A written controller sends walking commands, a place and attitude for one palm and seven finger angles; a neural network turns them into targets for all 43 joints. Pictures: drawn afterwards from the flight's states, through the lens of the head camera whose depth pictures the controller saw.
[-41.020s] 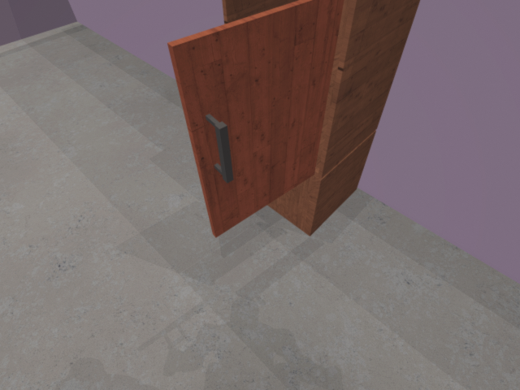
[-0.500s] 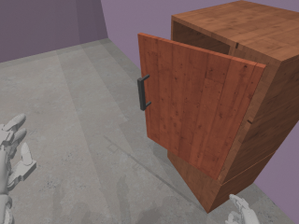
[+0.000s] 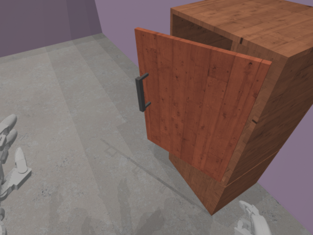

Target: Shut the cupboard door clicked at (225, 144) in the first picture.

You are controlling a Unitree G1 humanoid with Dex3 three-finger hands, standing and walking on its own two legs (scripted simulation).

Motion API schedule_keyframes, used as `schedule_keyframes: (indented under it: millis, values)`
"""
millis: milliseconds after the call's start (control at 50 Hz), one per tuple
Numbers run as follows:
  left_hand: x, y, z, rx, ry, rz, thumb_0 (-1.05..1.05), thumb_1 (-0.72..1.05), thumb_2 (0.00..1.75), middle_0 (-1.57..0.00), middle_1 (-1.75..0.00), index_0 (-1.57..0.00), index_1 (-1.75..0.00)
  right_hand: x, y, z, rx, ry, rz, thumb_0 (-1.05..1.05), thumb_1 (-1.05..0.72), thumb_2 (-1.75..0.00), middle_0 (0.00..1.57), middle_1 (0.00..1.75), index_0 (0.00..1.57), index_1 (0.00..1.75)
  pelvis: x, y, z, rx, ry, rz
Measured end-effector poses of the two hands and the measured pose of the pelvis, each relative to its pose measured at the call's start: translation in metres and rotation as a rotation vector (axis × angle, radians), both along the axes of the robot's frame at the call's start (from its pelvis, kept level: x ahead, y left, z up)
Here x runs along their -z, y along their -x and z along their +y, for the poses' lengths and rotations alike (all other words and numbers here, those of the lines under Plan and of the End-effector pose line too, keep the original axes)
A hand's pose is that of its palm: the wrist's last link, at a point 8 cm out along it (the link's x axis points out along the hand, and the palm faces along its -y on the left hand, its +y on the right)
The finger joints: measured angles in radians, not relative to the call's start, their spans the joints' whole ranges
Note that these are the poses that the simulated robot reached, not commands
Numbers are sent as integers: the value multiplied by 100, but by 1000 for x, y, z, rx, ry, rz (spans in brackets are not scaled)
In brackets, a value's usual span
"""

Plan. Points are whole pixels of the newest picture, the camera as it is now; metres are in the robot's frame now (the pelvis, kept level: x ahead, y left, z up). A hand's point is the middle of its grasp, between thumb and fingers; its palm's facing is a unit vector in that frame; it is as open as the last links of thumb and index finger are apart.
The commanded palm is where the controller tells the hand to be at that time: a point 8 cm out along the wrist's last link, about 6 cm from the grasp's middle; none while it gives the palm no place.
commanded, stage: step back with the hand held close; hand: left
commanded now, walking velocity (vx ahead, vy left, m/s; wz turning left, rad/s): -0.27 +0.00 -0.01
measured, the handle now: (144, 92) +0.63 +0.11 +0.01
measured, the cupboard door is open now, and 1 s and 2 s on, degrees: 22 22 22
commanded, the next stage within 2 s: stop stepping back and stand still in 1.38 s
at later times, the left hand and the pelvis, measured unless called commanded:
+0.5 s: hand out of the picture +0.14 +0.30 +0.16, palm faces +0.44 -0.76 -0.48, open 7.4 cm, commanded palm +0.08 +0.33 +0.18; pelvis -0.06 +0.03 -0.01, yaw +0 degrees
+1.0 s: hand out of the picture +0.09 +0.31 +0.16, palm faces +0.47 -0.75 -0.46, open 7.4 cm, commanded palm +0.02 +0.34 +0.18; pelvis -0.11 +0.04 -0.02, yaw +2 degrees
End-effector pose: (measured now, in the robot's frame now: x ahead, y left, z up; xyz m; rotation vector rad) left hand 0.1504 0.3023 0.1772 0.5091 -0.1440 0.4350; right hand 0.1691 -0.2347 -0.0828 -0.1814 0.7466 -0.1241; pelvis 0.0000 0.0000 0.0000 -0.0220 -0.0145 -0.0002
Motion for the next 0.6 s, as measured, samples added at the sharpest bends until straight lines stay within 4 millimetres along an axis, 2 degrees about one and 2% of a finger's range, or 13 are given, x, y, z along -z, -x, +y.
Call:
schedule_keyframes:
  millis: [100,220,340,440,600]
  values:
    - [5,-5,4,34,-8,33,2,89,90,-21,-30,-21,-30,0,11,-5,55,29,32,1,-90,-90,20,30,20,30,2,4,9,12,-6,16]
    - [-1,1,11,84,-50,19,2,88,90,-21,-30,-22,-30,-6,26,0,87,50,24,1,-90,-90,20,30,20,30,4,17,18,23,-6,21]
    - [-4,21,23,88,-80,-20,2,88,90,-21,-30,-22,-30,-9,44,12,75,62,5,1,-90,-90,20,30,20,30,7,36,27,24,-1,23]
    - [0,41,32,55,-89,-47,2,88,90,-21,-30,-22,-30,-4,62,21,50,68,8,1,-90,-90,20,30,20,30,11,52,31,16,5,21]
    - [1,67,32,35,-97,-112,2,88,90,-21,-30,-22,-30,8,88,27,9,72,37,1,-90,-90,20,30,20,30,18,72,30,-3,11,7]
